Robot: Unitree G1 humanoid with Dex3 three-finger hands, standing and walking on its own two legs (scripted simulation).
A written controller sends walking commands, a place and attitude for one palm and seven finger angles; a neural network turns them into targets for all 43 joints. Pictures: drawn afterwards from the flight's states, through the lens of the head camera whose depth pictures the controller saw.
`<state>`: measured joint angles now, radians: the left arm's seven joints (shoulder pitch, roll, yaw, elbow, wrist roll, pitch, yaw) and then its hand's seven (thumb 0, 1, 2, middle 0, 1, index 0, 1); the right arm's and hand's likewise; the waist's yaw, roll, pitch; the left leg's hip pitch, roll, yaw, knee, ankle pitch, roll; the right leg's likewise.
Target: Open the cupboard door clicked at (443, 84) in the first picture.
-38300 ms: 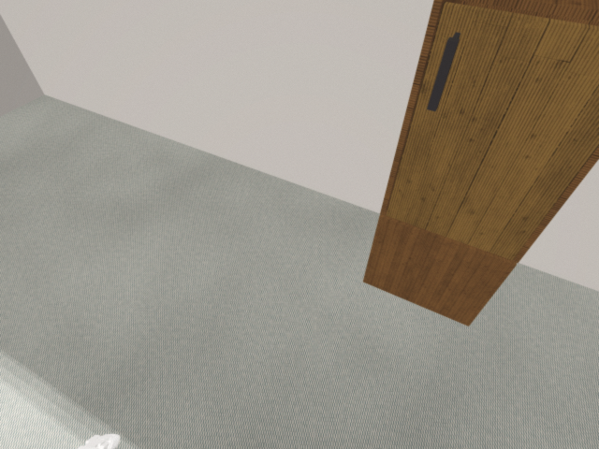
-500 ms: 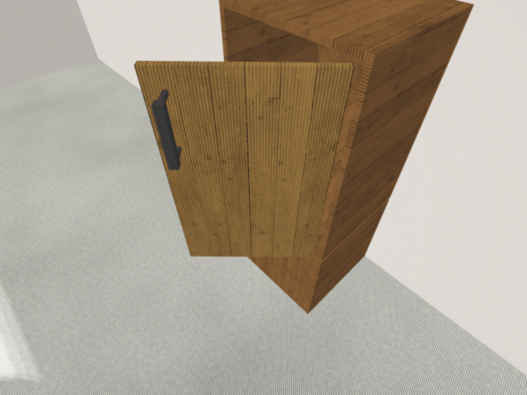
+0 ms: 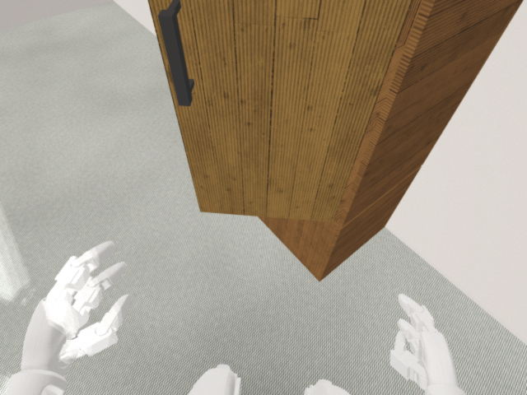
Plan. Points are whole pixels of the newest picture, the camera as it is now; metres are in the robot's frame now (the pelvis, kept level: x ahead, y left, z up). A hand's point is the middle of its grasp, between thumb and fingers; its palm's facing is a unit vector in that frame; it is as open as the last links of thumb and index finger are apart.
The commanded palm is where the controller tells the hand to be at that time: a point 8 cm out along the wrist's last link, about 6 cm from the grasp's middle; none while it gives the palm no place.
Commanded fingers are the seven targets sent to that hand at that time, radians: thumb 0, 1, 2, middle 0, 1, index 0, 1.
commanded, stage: raise the hand with hooked fingers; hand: left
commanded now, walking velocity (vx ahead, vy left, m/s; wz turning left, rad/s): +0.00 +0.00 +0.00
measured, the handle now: (180, 56) +0.56 +0.20 +0.20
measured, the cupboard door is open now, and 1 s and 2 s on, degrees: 46 46 46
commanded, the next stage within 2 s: move the hooked fingers beside the handle in 1.64 s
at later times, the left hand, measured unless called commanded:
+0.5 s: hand (77, 256) +0.24 +0.26 +0.12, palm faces +0.07 -1.00 -0.06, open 11.8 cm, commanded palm +0.21 +0.31 +0.14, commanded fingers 0.00 -0.24 0.41 -0.28 -1.03 -0.28 -1.03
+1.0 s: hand (40, 181) +0.29 +0.28 +0.20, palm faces +0.11 -0.99 -0.06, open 13.9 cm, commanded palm +0.26 +0.33 +0.21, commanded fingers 0.00 -0.50 0.30 -0.30 -1.20 -0.30 -1.20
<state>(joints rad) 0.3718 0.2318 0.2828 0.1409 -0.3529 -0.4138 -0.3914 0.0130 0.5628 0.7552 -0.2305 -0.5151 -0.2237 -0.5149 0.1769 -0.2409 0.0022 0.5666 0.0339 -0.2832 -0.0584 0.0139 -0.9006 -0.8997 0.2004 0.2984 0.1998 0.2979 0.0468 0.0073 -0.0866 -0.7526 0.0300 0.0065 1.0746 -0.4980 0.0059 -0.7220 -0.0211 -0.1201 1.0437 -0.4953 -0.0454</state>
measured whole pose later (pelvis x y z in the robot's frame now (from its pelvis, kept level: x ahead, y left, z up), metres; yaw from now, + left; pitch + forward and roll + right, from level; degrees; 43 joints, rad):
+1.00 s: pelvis +0.01 +0.01 +0.06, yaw +0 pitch -1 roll -1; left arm -0.05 0.41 0.41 0.21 -0.32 -0.01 -0.38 -0.01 -0.48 0.31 -0.30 -1.18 -0.30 -1.18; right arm 0.24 -0.26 0.08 0.65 0.07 -0.28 -0.13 0.02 -0.90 -0.90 0.20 0.30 0.20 0.30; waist 0.04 0.05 -0.03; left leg -0.28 0.01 0.02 0.60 -0.30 0.02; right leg -0.25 -0.02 -0.11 0.56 -0.29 -0.02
